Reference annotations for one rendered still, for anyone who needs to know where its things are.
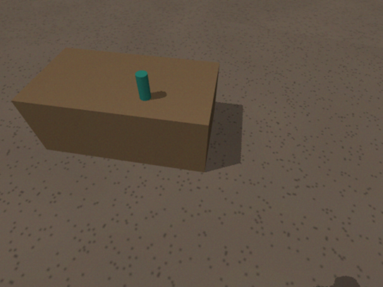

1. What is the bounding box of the can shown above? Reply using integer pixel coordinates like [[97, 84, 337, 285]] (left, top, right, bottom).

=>
[[135, 71, 151, 101]]

